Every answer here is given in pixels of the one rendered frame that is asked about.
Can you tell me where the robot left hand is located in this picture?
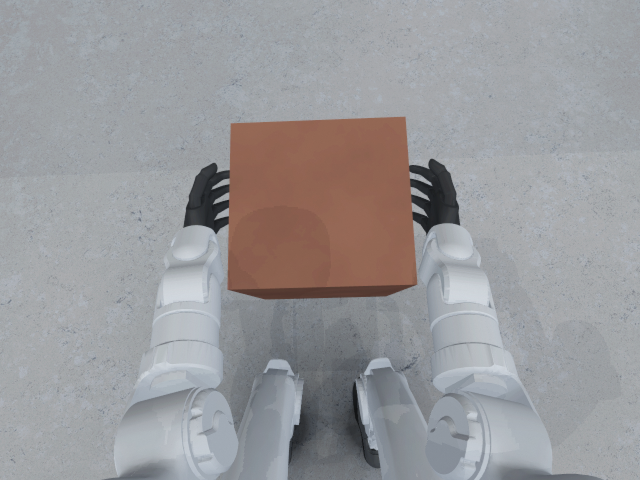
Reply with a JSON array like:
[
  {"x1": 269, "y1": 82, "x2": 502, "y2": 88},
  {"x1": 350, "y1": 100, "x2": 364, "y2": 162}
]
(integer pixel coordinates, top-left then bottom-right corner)
[{"x1": 183, "y1": 163, "x2": 230, "y2": 234}]

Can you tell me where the robot right foot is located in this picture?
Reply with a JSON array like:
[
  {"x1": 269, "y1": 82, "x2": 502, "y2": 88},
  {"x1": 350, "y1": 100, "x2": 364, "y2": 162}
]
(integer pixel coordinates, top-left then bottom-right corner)
[{"x1": 353, "y1": 377, "x2": 380, "y2": 468}]

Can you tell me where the right robot shin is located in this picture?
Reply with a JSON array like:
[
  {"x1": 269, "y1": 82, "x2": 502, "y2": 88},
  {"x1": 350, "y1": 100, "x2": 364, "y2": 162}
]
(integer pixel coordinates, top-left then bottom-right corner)
[{"x1": 364, "y1": 358, "x2": 409, "y2": 449}]

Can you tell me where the carton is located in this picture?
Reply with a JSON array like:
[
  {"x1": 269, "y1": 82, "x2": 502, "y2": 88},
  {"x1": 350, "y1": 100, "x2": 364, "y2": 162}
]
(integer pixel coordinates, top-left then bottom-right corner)
[{"x1": 227, "y1": 117, "x2": 417, "y2": 300}]

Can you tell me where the robot left upper arm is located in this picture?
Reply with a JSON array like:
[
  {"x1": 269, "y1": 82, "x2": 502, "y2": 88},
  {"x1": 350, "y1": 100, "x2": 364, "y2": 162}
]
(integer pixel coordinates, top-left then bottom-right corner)
[{"x1": 103, "y1": 386, "x2": 238, "y2": 480}]

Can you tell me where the robot right hand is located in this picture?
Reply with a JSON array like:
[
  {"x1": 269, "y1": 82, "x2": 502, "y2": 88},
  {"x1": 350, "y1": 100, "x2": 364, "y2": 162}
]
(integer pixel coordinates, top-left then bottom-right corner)
[{"x1": 409, "y1": 159, "x2": 460, "y2": 236}]

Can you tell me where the right robot forearm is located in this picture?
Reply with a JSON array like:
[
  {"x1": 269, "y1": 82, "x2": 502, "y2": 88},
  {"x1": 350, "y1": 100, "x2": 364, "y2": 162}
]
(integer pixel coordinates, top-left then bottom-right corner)
[{"x1": 418, "y1": 223, "x2": 552, "y2": 449}]

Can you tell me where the robot right upper arm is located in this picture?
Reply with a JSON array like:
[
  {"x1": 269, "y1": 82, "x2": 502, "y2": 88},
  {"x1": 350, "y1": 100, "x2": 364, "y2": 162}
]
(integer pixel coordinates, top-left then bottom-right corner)
[{"x1": 425, "y1": 390, "x2": 603, "y2": 480}]

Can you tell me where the left robot forearm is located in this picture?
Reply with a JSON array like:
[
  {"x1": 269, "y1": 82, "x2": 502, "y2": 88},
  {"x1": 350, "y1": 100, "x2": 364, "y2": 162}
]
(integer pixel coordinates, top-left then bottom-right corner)
[{"x1": 114, "y1": 225, "x2": 224, "y2": 475}]

